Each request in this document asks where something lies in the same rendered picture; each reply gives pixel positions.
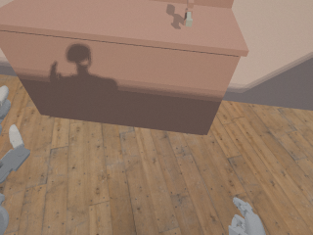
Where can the robot right hand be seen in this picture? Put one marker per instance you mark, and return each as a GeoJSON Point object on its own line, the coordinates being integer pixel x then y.
{"type": "Point", "coordinates": [251, 225]}

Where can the left robot forearm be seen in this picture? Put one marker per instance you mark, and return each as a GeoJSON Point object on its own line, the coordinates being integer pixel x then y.
{"type": "Point", "coordinates": [4, 216]}

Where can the counter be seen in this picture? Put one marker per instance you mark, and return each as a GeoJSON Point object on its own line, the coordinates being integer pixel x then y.
{"type": "Point", "coordinates": [124, 62]}

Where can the robot left hand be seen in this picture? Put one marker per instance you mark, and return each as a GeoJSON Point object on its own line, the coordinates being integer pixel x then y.
{"type": "Point", "coordinates": [14, 158]}

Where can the tap lever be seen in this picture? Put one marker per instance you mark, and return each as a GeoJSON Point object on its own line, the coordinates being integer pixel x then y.
{"type": "Point", "coordinates": [189, 19]}

